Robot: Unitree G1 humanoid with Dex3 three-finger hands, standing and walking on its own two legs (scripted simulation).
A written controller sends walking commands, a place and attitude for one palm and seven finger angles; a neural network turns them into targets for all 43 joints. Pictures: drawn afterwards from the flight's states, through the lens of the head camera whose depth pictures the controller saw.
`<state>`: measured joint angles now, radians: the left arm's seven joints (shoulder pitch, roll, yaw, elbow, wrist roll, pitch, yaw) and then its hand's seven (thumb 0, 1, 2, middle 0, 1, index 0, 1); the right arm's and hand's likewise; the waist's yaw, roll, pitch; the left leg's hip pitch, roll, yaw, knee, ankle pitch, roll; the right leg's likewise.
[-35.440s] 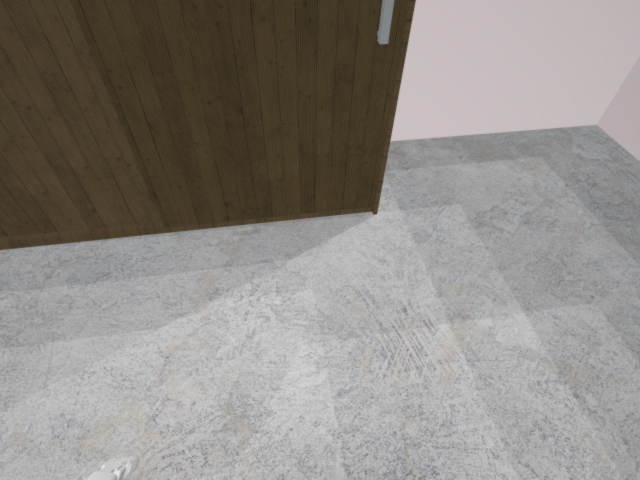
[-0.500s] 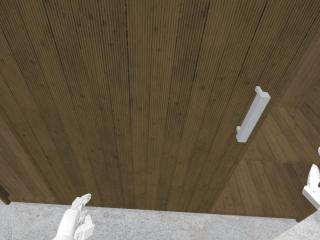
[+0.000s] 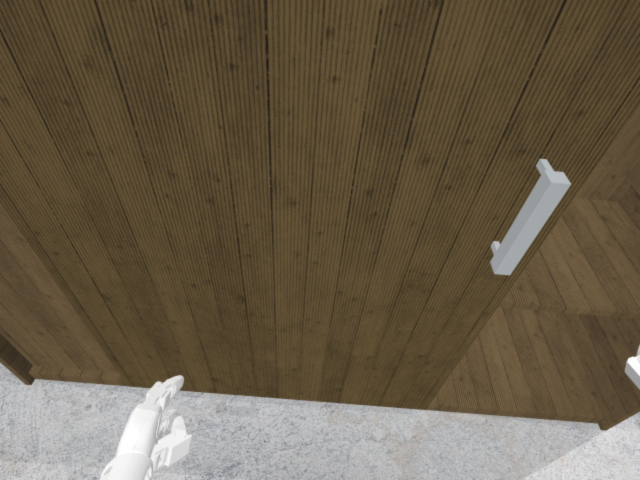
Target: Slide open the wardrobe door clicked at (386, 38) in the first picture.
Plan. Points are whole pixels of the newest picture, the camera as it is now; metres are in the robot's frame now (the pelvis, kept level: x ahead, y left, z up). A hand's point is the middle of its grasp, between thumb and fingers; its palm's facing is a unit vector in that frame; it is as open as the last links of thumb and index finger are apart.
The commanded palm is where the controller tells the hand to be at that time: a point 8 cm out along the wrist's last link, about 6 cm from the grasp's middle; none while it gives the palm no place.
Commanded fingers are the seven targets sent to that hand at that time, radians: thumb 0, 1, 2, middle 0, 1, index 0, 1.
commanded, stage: step back with the hand held close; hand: right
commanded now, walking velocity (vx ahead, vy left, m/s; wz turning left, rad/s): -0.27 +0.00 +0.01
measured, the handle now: (521, 218) +0.46 -0.29 +0.10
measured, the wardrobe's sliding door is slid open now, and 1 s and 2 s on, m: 0.58 0.58 0.58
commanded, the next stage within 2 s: stop stepping back and stand still in 0.74 s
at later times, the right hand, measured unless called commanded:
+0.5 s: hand out of the picture +0.12 -0.34 +0.16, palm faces +0.45 +0.79 -0.41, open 7.4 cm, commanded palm +0.04 -0.38 +0.18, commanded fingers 0.00 -0.90 -0.90 0.20 0.30 0.20 0.30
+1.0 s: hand out of the picture -0.07 -0.47 +0.18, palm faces +0.53 +0.81 -0.25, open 7.4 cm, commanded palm -0.12 -0.51 +0.18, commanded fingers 0.00 -0.90 -0.90 0.20 0.30 0.20 0.30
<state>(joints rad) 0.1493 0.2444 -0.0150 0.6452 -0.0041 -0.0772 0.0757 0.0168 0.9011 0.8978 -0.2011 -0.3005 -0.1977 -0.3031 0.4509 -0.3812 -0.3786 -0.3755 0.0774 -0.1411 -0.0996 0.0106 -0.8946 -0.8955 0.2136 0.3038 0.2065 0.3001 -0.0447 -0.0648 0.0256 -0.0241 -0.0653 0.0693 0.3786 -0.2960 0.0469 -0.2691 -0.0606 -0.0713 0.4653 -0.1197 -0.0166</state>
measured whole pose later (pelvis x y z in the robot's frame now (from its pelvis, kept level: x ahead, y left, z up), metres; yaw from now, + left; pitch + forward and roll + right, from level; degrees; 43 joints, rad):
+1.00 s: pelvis -0.23 -0.20 -0.06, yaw -5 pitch -3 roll +7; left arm 0.18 0.19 0.00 0.65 0.00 -0.12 0.03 0.01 0.90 0.90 -0.20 -0.30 -0.20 -0.30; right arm 0.31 -0.47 -0.45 -0.74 0.07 -0.23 -0.09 0.01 -0.89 -0.90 0.22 0.30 0.21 0.30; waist -0.07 0.07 0.03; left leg -0.36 0.01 0.00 0.86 -0.46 -0.03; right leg -0.48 -0.03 0.11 1.02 -0.48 0.04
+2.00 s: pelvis -0.38 -0.31 -0.01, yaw +2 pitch -2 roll +1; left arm 0.22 0.20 -0.02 0.67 0.01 -0.12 0.05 0.02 0.90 0.90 -0.20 -0.30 -0.20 -0.30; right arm 0.47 -0.33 -0.35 -0.45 0.03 -0.15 -0.16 0.01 -0.90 -0.90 0.21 0.30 0.20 0.30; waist -0.02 -0.02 -0.01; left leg -0.25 -0.01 0.07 0.58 -0.28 0.02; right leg -0.32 -0.02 -0.03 0.66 -0.33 -0.04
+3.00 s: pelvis -0.37 -0.35 +0.00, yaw +2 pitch +0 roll +2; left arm 0.20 0.19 -0.03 0.63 0.00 -0.10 0.07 0.02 0.90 0.90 -0.20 -0.30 -0.20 -0.30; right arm 0.49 -0.37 -0.37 -0.43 0.04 -0.19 -0.15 0.01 -0.89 -0.90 0.21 0.30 0.21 0.30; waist -0.02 0.00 0.01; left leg -0.21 0.03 0.03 0.42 -0.20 -0.04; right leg -0.25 0.02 -0.05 0.50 -0.25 -0.06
